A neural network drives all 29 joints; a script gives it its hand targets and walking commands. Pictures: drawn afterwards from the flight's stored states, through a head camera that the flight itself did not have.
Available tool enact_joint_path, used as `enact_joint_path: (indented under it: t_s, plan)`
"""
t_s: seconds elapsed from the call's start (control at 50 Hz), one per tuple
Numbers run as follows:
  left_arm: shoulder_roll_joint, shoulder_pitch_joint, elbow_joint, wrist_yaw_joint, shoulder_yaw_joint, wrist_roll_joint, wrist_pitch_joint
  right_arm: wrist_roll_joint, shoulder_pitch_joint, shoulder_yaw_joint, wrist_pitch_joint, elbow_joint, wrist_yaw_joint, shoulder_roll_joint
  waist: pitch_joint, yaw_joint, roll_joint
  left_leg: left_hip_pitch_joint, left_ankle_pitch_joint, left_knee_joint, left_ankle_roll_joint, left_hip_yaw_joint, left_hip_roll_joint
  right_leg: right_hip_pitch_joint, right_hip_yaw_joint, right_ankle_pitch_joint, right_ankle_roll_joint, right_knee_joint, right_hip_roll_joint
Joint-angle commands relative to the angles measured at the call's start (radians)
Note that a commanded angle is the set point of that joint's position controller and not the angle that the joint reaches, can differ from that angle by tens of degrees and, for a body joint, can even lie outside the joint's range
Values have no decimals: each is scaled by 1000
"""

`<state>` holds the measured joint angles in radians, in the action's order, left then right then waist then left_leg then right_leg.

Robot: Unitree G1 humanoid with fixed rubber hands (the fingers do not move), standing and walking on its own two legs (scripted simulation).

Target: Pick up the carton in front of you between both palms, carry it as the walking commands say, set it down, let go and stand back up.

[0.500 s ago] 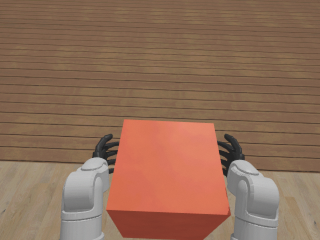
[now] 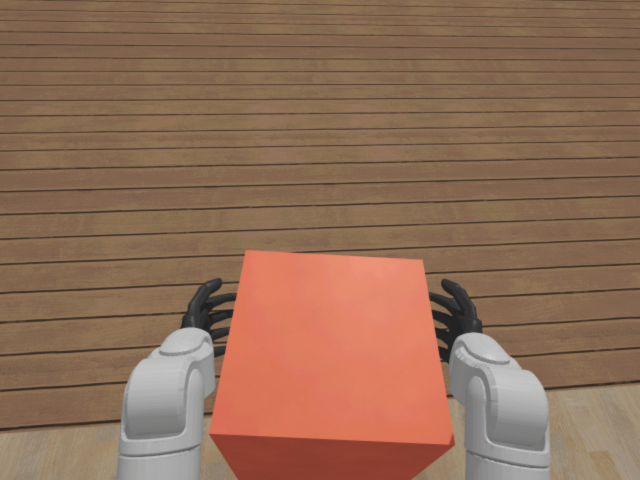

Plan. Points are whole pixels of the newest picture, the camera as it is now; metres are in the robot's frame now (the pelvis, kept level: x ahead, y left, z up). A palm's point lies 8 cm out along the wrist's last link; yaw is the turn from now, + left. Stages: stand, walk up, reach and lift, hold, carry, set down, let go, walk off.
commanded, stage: carry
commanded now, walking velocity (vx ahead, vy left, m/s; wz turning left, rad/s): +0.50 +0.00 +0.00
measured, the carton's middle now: (326, 378) +0.25 -0.01 -0.02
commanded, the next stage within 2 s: none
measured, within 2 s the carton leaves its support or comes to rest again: neither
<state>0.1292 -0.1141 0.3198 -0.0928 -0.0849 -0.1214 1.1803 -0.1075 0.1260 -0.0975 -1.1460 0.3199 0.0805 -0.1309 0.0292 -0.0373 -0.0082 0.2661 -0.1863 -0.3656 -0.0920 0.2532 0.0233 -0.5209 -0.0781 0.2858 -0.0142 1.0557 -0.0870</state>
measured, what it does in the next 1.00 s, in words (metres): climbs: right foot, then left foot 0.03 m higher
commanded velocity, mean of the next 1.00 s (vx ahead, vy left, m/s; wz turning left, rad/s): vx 0.50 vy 0.00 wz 0.00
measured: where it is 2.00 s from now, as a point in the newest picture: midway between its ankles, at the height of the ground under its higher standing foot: (309, 189)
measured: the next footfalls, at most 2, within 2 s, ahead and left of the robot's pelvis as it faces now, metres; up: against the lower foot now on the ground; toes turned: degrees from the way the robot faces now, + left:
right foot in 0.30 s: +0.40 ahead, -0.10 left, +0.00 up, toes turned -8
left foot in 0.74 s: +0.69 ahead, +0.09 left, +0.04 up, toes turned +8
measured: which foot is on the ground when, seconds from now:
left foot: down 0.00-0.32, up 0.34-0.72, down 0.74-1.00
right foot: up 0.00-0.28, down 0.30-0.76, up 0.78-1.00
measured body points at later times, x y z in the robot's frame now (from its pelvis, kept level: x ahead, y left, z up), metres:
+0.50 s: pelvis +0.32 -0.04 -0.01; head +0.39 -0.05 +0.43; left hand +0.70 +0.14 +0.13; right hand +0.74 -0.16 +0.13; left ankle +0.28 +0.08 -0.64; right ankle +0.36 -0.10 -0.74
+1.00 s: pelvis +0.66 +0.01 +0.02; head +0.77 +0.00 +0.46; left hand +1.08 +0.13 +0.13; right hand +1.05 -0.17 +0.14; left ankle +0.65 +0.08 -0.72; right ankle +0.68 -0.12 -0.63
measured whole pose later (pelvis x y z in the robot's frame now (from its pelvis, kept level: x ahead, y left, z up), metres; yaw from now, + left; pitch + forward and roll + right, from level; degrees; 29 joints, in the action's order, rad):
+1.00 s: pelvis +0.66 +0.01 +0.02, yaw +1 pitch +7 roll -1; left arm 0.06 -0.79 0.18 -0.13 -0.32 -0.09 1.30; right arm -0.03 0.78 -0.29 -1.24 0.16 0.16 -0.06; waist -0.15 -0.11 -0.01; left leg 0.34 -0.40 -0.49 -0.07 0.13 0.00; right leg -0.73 -0.01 0.46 -0.04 1.16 -0.01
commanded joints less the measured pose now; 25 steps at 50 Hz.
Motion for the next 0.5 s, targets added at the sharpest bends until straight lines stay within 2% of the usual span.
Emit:
enact_joint_path:
  t_s: [0.0,0.1,0.16,0.2,0.22,0.24,0.26,0.28,0.3,0.32,0.34,0.36,0.38,0.42,0.48]
  plan:
    - [970,-436,94,243,724,383,-48,436,396,746,-7,63,-283,-972,313,21,-111,-338,188,180,-49,-255,263,-102,-19,-58,15,-147,-13]
    - [882,-533,148,224,738,402,-32,436,454,734,-18,87,-275,-864,202,16,-131,-348,296,171,-39,-152,217,-126,-94,-198,17,-392,8]
    - [781,-678,172,216,729,433,-1,428,572,711,-38,94,-247,-766,152,7,-137,-340,340,147,-41,-120,206,-91,-133,-244,-12,-464,33]
    - [714,-780,153,209,713,455,27,425,665,685,-59,77,-222,-689,148,3,-149,-347,402,94,-36,-105,210,-36,-130,-248,-39,-480,40]
    - [684,-836,129,204,694,462,39,428,730,673,-73,61,-211,-660,171,11,-153,-345,491,24,-28,-85,205,33,-142,-222,-52,-485,59]
    - [656,-870,93,198,666,467,52,434,792,663,-88,41,-199,-633,215,38,-143,-318,563,-99,-12,-49,184,160,-175,-188,-59,-509,97]
    - [627,-910,51,191,632,469,65,439,857,649,-104,14,-189,-609,283,86,-89,-249,558,-299,15,-7,132,352,-203,-130,-56,-537,134]
    - [606,-962,10,185,597,473,79,439,928,627,-120,-21,-179,-590,376,127,27,-90,320,-555,40,-18,108,558,8,8,-59,-564,-18]
    - [559,-1035,-31,179,570,463,86,463,1000,631,-136,-44,-169,-622,468,114,298,232,-78,-865,87,-85,-47,776,541,159,-232,-701,-298]
    - [603,-1078,-64,175,566,498,97,466,1065,602,-145,-64,-161,-616,458,132,325,384,-300,-1037,68,-218,-75,786,662,115,-270,-811,-309]
    - [633,-1144,-69,174,559,524,100,476,1126,582,-151,-98,-155,-652,442,121,268,440,-268,-1107,35,-261,-21,772,543,-24,-257,-759,-282]
    - [680,-1234,-85,176,556,554,102,480,1180,559,-155,-131,-151,-681,443,110,120,458,-227,-1106,14,-268,12,731,448,-161,-227,-701,-250]
    - [719,-1330,-85,179,554,570,99,484,1227,545,-157,-163,-147,-716,436,104,76,461,-182,-1059,7,-275,36,676,378,-244,-211,-681,-240]
    - [782,-1458,-105,182,534,596,102,482,1303,508,-160,-220,-140,-762,462,88,84,437,-143,-981,6,-266,51,635,277,-240,-181,-687,-206]
    - [838,-1551,-173,184,480,596,111,457,1370,453,-164,-310,-129,-809,468,92,91,512,-135,-902,22,-231,47,660,210,-317,-198,-684,-196]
